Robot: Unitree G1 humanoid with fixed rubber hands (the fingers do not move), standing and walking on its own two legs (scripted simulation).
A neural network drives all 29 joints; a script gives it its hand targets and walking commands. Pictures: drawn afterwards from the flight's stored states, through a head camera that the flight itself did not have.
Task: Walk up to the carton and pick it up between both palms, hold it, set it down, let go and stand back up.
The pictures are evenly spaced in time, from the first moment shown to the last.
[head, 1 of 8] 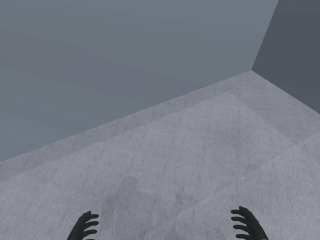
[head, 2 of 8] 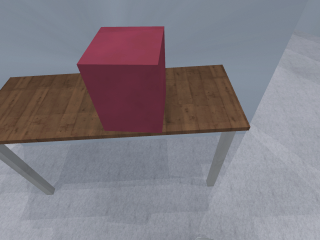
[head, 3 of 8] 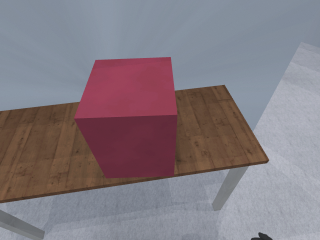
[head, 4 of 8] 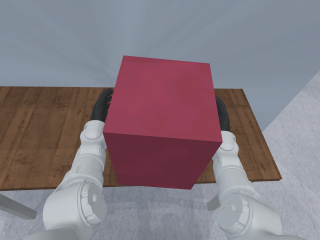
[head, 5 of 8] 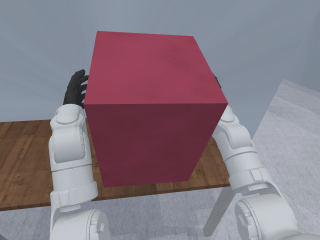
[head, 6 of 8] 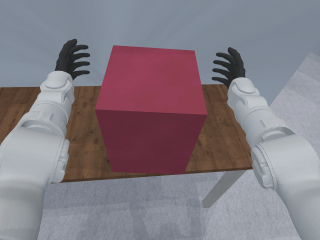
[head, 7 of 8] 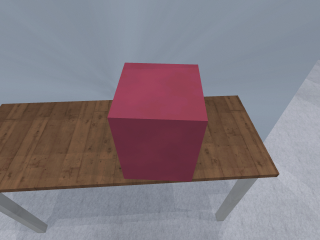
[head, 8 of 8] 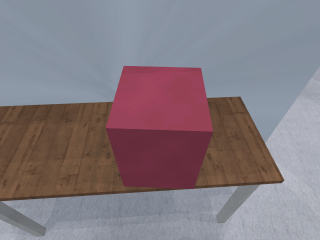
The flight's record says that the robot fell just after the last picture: no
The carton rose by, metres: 0.20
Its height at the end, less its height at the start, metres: +0.00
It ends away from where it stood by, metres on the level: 0.03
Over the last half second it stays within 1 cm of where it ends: yes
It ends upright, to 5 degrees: yes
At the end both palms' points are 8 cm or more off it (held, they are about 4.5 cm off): yes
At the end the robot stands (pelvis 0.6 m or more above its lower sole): yes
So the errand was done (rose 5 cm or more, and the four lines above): yes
